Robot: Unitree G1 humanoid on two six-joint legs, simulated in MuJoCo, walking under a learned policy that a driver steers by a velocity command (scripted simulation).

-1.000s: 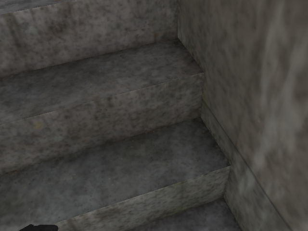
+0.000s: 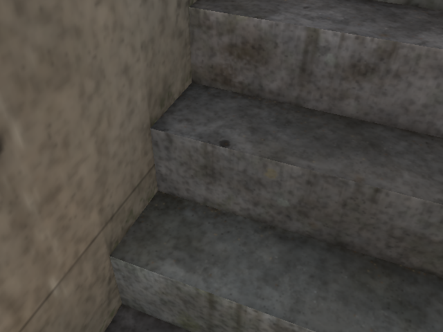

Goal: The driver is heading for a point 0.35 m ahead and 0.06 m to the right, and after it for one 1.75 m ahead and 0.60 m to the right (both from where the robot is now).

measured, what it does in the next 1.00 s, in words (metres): climbs, turning right: left foot, then right foot 0.21 m higher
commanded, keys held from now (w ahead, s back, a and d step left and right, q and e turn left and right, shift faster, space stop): w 0.16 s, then w+e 0.50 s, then e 0.34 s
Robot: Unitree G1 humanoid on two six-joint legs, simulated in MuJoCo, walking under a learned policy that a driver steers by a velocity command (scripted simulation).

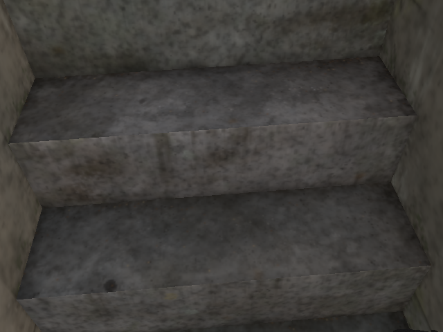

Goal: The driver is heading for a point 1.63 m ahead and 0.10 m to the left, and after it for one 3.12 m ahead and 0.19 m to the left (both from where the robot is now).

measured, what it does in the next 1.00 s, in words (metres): climbs: left foot, then right foot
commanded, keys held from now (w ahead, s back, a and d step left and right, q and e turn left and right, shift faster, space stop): e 0.18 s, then no key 0.82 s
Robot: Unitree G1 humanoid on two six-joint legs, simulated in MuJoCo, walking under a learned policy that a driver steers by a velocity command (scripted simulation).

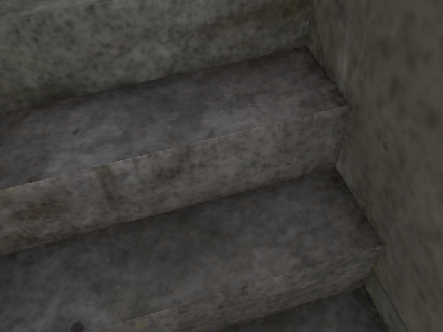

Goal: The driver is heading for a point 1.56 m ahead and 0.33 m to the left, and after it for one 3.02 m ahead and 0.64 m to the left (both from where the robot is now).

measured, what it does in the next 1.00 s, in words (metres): shifts its weight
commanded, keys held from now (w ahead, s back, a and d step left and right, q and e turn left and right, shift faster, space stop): no key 0.60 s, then w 0.40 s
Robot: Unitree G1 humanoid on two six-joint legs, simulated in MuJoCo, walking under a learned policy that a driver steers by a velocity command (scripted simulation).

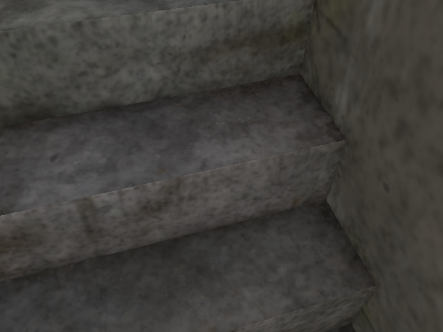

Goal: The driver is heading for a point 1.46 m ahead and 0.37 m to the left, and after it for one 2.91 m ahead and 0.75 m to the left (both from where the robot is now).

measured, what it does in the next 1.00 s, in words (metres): climbs: left foot 0.21 m higher, then right foot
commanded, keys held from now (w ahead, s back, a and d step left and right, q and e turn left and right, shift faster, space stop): w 1.00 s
